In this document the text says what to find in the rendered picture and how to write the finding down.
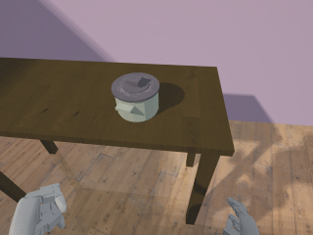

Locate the robot right hand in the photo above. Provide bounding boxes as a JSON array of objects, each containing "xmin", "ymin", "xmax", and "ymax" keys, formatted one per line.
[{"xmin": 223, "ymin": 197, "xmax": 260, "ymax": 235}]

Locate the pot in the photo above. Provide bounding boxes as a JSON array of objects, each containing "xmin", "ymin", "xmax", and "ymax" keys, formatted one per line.
[{"xmin": 114, "ymin": 92, "xmax": 158, "ymax": 122}]

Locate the lid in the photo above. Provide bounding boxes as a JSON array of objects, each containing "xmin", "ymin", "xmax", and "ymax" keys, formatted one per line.
[{"xmin": 111, "ymin": 72, "xmax": 159, "ymax": 103}]

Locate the robot left hand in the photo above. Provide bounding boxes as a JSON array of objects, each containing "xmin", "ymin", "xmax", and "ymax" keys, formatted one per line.
[{"xmin": 9, "ymin": 183, "xmax": 67, "ymax": 235}]

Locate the knob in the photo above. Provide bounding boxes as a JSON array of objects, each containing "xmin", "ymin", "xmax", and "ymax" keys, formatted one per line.
[{"xmin": 126, "ymin": 74, "xmax": 144, "ymax": 87}]

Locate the table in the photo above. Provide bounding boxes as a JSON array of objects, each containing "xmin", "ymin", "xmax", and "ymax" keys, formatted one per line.
[{"xmin": 0, "ymin": 57, "xmax": 235, "ymax": 225}]

